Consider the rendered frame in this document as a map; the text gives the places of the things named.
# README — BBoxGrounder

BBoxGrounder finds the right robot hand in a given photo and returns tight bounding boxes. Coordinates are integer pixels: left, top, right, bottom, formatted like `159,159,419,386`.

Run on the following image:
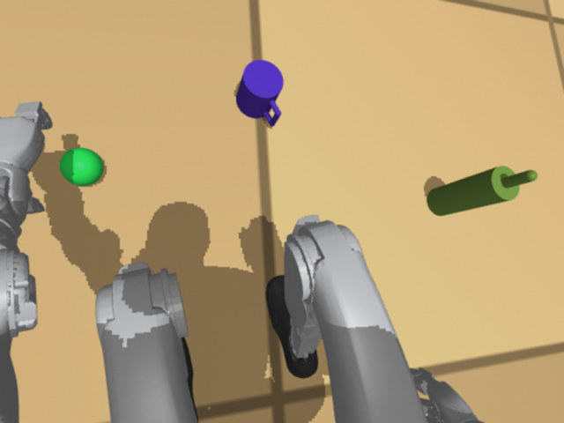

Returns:
410,367,478,423

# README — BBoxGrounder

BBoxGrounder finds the left robot foot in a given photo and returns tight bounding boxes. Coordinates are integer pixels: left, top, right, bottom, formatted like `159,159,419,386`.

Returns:
182,338,198,421

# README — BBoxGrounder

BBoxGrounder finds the left robot hand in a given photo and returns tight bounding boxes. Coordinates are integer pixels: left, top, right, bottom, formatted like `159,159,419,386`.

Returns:
0,101,53,214

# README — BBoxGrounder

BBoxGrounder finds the left robot arm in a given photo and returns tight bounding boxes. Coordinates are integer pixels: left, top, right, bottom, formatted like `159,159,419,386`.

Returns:
0,162,37,423

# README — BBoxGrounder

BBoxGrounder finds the right robot foot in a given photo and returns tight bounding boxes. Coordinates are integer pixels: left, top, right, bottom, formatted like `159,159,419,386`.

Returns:
266,275,318,378

